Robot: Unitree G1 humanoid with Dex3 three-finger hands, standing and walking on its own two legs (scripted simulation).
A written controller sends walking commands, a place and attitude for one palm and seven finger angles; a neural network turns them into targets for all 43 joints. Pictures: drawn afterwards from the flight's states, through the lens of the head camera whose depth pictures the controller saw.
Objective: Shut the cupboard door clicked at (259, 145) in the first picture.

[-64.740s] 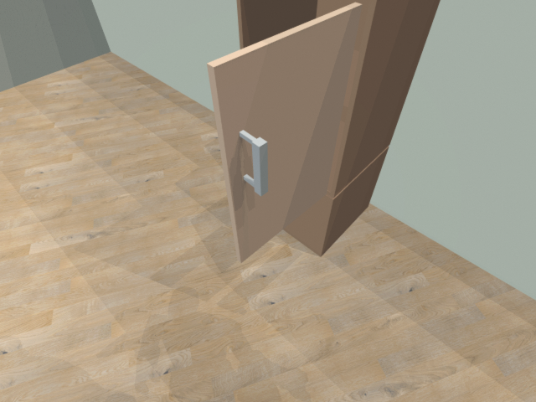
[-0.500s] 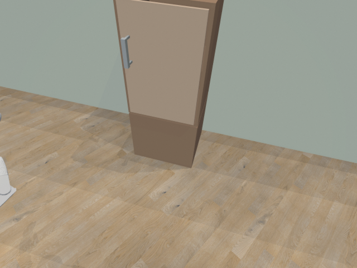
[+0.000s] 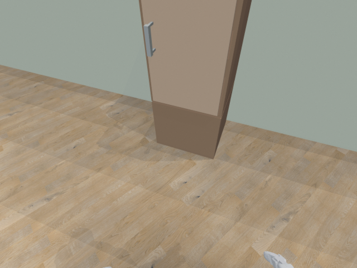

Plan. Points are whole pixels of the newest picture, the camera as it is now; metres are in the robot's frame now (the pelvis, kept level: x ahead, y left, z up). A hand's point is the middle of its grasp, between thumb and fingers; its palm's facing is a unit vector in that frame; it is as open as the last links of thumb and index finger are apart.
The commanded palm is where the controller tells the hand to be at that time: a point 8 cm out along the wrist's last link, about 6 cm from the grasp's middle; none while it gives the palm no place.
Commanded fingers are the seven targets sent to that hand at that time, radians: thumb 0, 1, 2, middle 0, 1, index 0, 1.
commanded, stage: let the arm hang, fingers relaxed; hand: left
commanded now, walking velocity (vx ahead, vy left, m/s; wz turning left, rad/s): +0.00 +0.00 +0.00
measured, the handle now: (150, 39) +1.02 +0.16 +0.05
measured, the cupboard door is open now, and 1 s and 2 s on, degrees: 0 0 0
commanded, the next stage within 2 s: look to check the result in 0.84 s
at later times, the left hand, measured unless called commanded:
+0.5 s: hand out of the picture +0.00 +0.21 -0.16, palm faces +0.00 -0.98 -0.21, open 7.4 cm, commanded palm none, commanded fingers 0.00 0.90 0.90 -0.20 -0.30 -0.20 -0.30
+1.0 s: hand out of the picture +0.01 +0.22 -0.16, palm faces -0.02 -0.98 -0.21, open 7.4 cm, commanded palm none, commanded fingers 0.00 0.90 0.90 -0.20 -0.30 -0.20 -0.30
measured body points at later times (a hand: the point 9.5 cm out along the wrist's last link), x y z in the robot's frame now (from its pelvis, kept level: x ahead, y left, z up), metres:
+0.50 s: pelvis +0.01 +0.03 +0.02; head +0.01 +0.03 +0.47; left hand +0.00 +0.27 -0.14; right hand -0.01 -0.20 -0.14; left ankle +0.04 +0.13 -0.73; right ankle +0.00 -0.10 -0.73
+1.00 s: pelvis +0.01 +0.03 +0.02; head +0.01 +0.03 +0.47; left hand +0.01 +0.27 -0.14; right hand +0.00 -0.20 -0.14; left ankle +0.04 +0.13 -0.73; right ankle +0.00 -0.10 -0.73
